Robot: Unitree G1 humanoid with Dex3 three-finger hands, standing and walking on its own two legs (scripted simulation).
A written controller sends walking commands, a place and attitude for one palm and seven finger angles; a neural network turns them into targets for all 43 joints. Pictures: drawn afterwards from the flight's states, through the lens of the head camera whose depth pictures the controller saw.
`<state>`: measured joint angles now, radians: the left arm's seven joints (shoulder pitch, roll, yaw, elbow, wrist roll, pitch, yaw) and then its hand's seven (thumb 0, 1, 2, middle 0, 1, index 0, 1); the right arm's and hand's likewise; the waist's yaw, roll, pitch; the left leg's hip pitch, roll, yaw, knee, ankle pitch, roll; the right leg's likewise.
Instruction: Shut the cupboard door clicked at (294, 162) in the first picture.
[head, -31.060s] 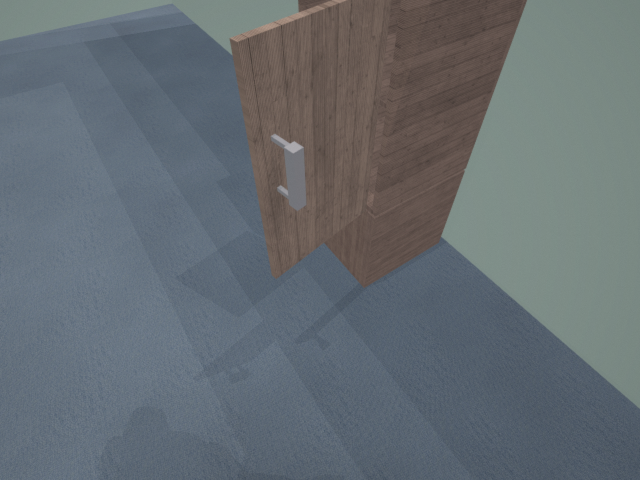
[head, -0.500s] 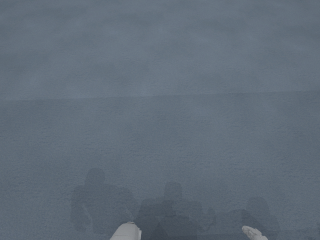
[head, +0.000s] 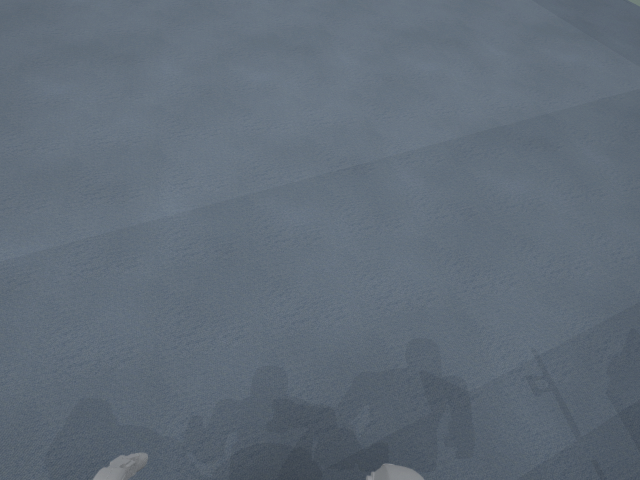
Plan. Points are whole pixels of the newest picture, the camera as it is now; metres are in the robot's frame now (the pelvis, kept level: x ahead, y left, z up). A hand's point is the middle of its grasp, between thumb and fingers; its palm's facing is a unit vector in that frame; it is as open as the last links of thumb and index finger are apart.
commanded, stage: turn to face it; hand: left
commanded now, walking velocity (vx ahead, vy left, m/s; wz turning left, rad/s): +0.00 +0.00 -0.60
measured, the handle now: out of the picture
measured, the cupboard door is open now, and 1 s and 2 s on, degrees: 75 75 75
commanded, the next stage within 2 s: none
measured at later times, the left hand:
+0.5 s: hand (220, 466) +0.16 +0.14 -0.17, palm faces -0.25 -0.95 -0.21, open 7.4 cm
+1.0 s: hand (270, 381) +0.27 +0.09 -0.16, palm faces -0.56 -0.79 -0.24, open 7.4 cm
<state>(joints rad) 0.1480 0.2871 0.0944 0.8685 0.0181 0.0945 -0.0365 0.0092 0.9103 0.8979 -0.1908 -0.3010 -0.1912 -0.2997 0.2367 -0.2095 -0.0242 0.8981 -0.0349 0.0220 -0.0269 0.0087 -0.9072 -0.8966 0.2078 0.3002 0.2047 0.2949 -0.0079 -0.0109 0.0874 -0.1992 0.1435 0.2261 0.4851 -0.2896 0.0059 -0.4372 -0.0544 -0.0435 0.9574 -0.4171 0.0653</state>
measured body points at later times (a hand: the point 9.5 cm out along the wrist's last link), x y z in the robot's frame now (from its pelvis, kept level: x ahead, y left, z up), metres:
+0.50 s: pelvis +0.03 -0.02 -0.01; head +0.08 -0.04 +0.44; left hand +0.17 +0.19 -0.15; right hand +0.06 -0.30 -0.15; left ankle +0.07 +0.11 -0.71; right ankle -0.02 -0.14 -0.74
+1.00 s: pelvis +0.05 -0.02 -0.01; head +0.10 -0.05 +0.44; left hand +0.30 +0.13 -0.14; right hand -0.06 -0.26 -0.15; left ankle +0.08 +0.10 -0.74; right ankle -0.03 -0.12 -0.72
